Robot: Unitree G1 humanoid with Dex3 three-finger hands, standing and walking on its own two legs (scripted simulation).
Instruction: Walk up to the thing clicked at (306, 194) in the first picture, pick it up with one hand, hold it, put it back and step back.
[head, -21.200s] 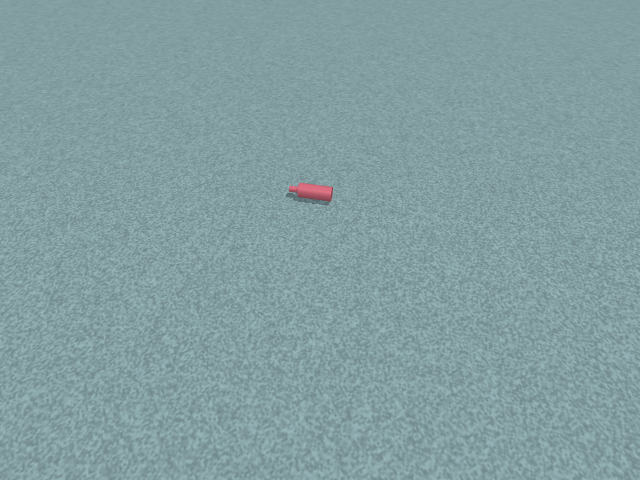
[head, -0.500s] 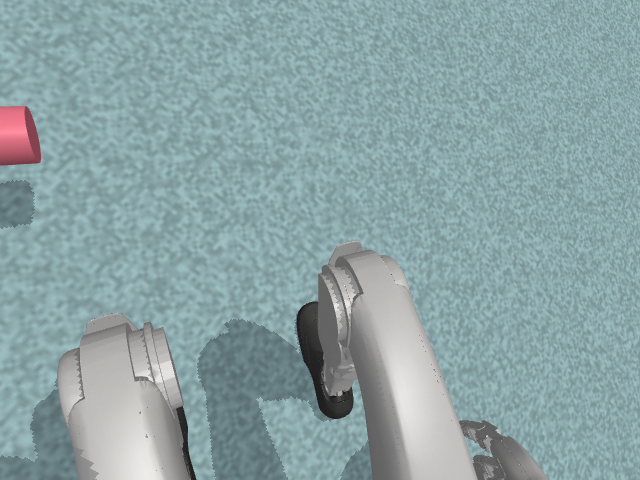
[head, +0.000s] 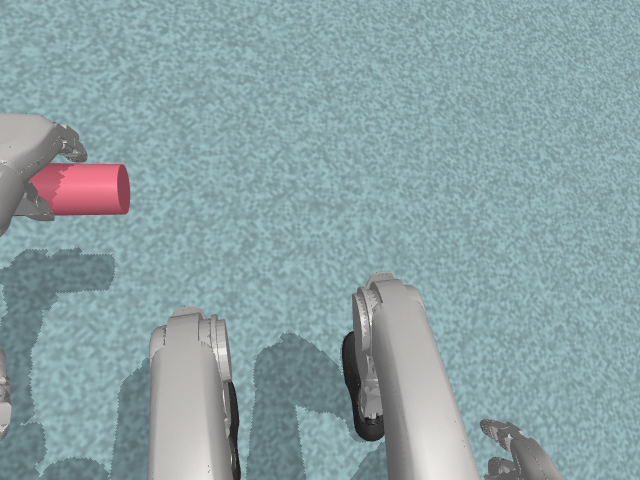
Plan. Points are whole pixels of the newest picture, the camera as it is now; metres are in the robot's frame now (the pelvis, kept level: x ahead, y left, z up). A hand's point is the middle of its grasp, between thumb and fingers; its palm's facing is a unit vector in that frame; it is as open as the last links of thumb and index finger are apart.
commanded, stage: lift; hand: left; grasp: from above
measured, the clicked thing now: (40, 189) +0.48 +0.30 -0.15
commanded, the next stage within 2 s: hold in 1.16 s
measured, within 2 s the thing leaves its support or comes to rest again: neither
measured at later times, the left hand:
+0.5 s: hand out of the picture +0.38 +0.24 +0.10, palm faces -0.45 -0.06 -0.89, open 8.6 cm
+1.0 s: hand out of the picture +0.37 +0.20 +0.22, palm faces -0.45 -0.07 -0.89, open 8.7 cm
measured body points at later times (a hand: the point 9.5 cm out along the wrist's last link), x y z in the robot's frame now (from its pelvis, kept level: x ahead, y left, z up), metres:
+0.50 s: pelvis +0.02 -0.02 +0.16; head +0.14 +0.00 +0.60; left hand +0.40 +0.24 +0.15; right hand +0.14 -0.28 +0.04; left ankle +0.08 +0.10 -0.38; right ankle +0.13 -0.18 -0.38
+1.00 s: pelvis +0.05 -0.04 +0.29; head +0.12 -0.05 +0.74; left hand +0.39 +0.20 +0.27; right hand +0.16 -0.31 +0.16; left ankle +0.08 +0.10 -0.38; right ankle +0.13 -0.18 -0.38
